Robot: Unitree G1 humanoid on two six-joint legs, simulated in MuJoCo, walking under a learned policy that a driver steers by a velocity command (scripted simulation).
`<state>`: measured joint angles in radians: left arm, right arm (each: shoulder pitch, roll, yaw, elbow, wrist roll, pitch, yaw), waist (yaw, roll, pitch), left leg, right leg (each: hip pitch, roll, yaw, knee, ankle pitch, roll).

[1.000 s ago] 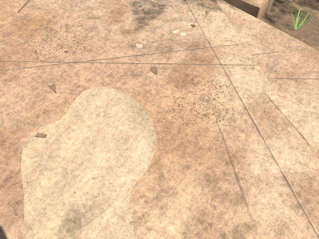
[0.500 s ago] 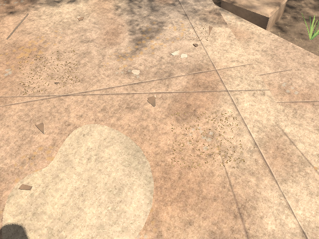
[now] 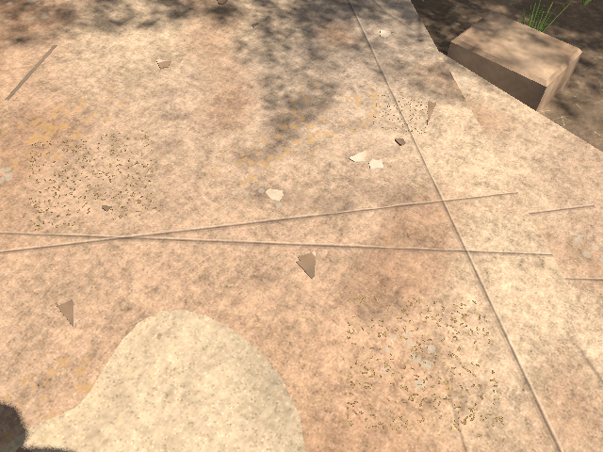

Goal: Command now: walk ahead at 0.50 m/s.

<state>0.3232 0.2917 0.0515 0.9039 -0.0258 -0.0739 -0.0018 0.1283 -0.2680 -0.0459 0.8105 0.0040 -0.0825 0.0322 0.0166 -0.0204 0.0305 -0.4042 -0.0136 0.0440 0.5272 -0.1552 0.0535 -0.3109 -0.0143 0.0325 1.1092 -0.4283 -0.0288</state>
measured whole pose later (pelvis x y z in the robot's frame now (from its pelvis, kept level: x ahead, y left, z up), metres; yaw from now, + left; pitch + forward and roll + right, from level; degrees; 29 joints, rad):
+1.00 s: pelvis +0.54 +0.03 -0.02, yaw +19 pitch +1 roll -2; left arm 0.27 0.29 0.08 0.94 -0.01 -0.04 0.02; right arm 0.08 -0.28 -0.09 0.74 0.03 -0.02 0.04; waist 0.02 0.01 0.07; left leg -0.51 -0.01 0.06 0.66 -0.15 0.11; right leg -0.04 -0.11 -0.21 0.78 -0.47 0.04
